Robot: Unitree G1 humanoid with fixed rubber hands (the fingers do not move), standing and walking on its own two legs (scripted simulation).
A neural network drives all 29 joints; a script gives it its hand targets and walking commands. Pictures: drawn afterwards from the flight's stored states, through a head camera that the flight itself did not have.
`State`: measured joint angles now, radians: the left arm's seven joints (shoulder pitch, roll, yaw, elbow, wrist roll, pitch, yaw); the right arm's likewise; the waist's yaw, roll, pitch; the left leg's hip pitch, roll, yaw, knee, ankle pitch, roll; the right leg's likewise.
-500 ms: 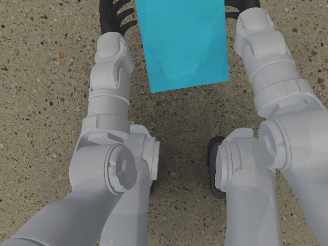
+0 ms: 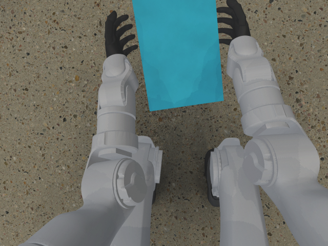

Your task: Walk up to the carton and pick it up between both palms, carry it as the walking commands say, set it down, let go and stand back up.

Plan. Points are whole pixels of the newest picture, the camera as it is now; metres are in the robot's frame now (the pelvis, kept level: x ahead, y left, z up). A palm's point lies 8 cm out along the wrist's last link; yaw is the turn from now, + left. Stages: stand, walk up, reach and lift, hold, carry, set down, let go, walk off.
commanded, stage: reach and lift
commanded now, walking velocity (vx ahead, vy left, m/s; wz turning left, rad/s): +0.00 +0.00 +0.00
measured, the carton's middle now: (177, 56) +0.52 +0.02 -0.18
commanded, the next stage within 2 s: none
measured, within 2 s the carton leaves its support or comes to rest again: neither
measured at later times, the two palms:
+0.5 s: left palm (103, 52) +0.48 +0.14 -0.01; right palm (247, 33) +0.51 -0.10 -0.03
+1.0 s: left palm (82, 44) +0.46 +0.13 +0.06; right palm (265, 19) +0.49 -0.10 +0.04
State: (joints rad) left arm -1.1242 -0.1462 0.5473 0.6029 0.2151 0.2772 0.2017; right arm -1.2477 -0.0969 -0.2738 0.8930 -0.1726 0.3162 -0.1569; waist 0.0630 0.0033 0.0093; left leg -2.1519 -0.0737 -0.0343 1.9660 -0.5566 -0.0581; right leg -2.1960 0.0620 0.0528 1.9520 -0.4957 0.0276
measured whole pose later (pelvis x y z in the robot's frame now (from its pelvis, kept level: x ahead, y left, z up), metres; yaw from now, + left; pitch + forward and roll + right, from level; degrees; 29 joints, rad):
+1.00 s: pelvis +0.01 +0.00 +0.10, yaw -1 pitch +38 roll +1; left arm -0.92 -0.22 0.52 0.59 0.25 0.32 0.30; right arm -1.01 0.04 -0.36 0.80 -0.27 0.35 -0.16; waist 0.07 -0.01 -0.14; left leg -1.78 -0.07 -0.05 1.65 -0.52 -0.04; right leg -1.82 0.06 0.06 1.63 -0.48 0.02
